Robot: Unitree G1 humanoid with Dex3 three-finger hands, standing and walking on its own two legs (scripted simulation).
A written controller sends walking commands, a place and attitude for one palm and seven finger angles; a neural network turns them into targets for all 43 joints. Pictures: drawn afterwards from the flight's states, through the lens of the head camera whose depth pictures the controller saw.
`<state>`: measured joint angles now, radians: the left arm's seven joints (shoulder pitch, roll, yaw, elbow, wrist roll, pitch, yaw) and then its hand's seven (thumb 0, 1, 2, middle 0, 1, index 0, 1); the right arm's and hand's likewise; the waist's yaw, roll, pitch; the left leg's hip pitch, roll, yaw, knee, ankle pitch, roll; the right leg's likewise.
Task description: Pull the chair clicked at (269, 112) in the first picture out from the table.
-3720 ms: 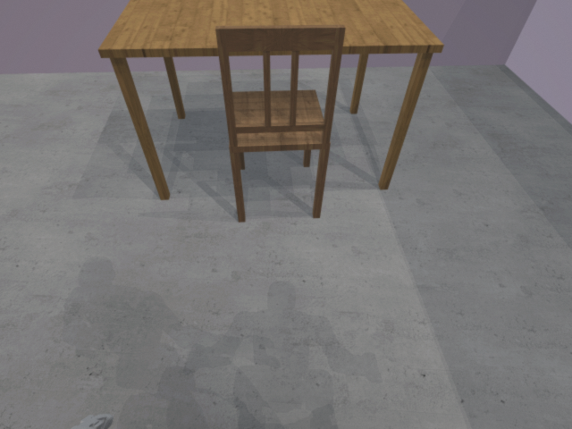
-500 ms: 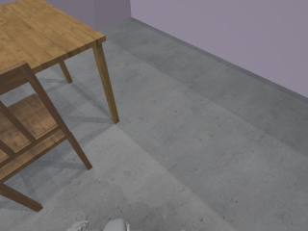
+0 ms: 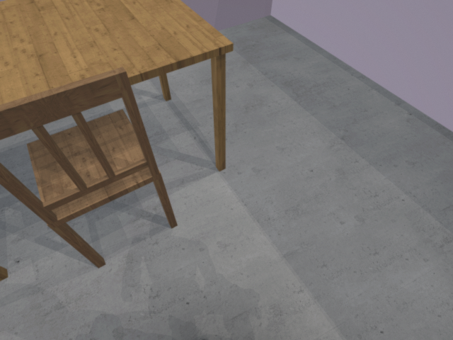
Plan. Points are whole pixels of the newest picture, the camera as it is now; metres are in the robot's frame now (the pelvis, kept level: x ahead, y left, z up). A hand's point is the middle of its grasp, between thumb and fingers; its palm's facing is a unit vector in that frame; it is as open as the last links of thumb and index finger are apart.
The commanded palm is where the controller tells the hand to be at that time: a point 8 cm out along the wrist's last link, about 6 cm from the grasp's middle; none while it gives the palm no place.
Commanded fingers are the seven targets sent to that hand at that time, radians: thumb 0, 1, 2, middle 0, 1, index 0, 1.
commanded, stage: turn to face it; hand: left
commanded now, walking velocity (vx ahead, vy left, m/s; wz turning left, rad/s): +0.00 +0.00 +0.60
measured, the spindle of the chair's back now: (62, 160) +0.55 +0.47 -0.12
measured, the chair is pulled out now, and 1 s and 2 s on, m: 0.00 0.00 0.00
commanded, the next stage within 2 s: take the last steps up to it in 0.92 s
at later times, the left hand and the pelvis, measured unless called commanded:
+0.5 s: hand out of the picture -0.06 +0.21 -0.19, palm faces +0.36 -0.90 -0.24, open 7.4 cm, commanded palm none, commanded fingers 0.00 0.90 0.90 -0.20 -0.30 -0.20 -0.30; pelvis -0.03 +0.00 -0.02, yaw +21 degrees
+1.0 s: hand out of the picture -0.03 +0.19 -0.15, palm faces +0.50 -0.82 -0.29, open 7.4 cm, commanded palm none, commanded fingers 0.00 0.90 0.90 -0.20 -0.30 -0.20 -0.30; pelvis -0.01 -0.02 -0.01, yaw +31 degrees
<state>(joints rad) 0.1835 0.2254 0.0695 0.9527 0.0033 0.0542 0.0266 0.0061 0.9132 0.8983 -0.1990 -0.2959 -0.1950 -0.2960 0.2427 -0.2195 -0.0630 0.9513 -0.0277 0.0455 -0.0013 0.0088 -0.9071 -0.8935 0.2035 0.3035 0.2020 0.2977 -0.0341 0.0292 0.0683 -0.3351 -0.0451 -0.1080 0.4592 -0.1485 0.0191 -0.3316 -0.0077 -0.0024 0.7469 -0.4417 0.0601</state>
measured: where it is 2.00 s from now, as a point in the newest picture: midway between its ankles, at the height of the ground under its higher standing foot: (210, 338)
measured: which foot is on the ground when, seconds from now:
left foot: down 0.00-0.06, up 0.08-0.46, down 0.48-0.92, up 0.94-1.00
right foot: up 0.00-0.04, down 0.06-0.48, up 0.50-0.90, down 0.92-1.00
